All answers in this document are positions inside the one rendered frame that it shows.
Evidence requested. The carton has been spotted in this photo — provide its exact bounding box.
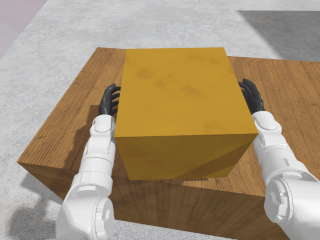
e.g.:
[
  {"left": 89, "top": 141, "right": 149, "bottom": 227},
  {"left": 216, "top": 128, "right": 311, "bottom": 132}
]
[{"left": 114, "top": 47, "right": 259, "bottom": 180}]

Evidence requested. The right robot upper arm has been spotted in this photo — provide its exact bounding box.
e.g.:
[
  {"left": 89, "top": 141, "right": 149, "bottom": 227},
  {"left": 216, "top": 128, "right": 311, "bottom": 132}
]
[{"left": 264, "top": 178, "right": 320, "bottom": 240}]

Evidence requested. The pedestal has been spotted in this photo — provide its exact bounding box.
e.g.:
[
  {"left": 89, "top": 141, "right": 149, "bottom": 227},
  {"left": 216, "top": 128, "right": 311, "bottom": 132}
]
[{"left": 17, "top": 47, "right": 320, "bottom": 240}]

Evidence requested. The left robot upper arm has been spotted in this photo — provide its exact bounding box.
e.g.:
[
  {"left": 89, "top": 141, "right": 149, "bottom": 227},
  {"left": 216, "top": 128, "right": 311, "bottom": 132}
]
[{"left": 46, "top": 195, "right": 115, "bottom": 240}]

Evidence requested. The robot right forearm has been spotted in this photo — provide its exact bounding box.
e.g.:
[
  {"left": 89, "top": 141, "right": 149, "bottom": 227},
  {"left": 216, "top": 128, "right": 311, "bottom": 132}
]
[{"left": 251, "top": 111, "right": 320, "bottom": 187}]

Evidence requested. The right robot hand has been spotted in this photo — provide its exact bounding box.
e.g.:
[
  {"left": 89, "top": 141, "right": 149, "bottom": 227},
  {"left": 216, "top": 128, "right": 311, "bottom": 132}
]
[{"left": 238, "top": 78, "right": 265, "bottom": 115}]

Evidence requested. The robot left forearm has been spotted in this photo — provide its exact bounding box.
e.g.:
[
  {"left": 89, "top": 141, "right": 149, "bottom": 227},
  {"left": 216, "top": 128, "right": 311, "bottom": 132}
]
[{"left": 55, "top": 114, "right": 116, "bottom": 237}]

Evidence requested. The left robot hand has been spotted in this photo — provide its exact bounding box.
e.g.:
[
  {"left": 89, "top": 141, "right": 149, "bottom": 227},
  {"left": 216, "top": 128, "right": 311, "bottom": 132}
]
[{"left": 97, "top": 83, "right": 121, "bottom": 116}]

